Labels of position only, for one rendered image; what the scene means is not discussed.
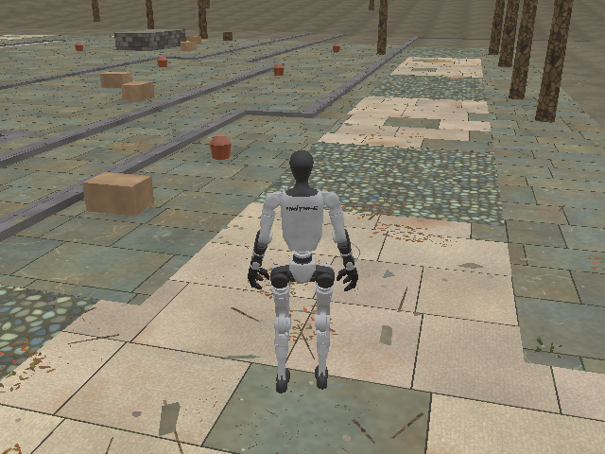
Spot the robot left forearm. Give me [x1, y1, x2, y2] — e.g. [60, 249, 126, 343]
[250, 230, 268, 270]

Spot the right robot upper arm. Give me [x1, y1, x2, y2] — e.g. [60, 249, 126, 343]
[321, 191, 347, 243]

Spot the robot left shin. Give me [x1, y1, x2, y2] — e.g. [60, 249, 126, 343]
[274, 317, 289, 380]

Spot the robot left thigh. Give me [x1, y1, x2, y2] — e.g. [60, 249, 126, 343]
[270, 264, 291, 334]

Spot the right robot hand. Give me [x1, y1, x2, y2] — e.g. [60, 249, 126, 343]
[337, 268, 358, 291]

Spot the robot right forearm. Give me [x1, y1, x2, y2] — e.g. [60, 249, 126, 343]
[337, 229, 355, 271]

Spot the left robot hand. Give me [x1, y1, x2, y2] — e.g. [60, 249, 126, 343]
[248, 267, 269, 289]

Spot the left robot upper arm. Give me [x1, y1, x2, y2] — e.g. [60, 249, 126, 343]
[258, 192, 283, 244]

